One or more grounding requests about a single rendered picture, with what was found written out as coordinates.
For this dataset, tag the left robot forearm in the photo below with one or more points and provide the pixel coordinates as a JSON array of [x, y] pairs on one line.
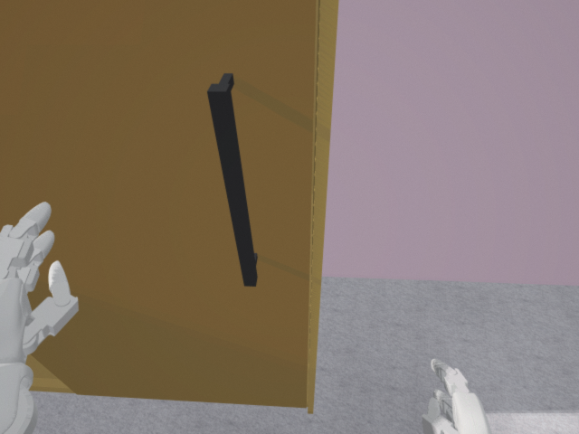
[[18, 410]]

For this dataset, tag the robot left hand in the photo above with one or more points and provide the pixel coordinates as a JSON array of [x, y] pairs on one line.
[[21, 254]]

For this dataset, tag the wardrobe door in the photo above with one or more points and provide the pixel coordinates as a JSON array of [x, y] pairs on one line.
[[39, 371], [104, 115]]

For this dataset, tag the handle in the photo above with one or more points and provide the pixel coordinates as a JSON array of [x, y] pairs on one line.
[[221, 105]]

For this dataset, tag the robot right hand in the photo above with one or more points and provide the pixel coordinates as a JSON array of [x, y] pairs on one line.
[[464, 411]]

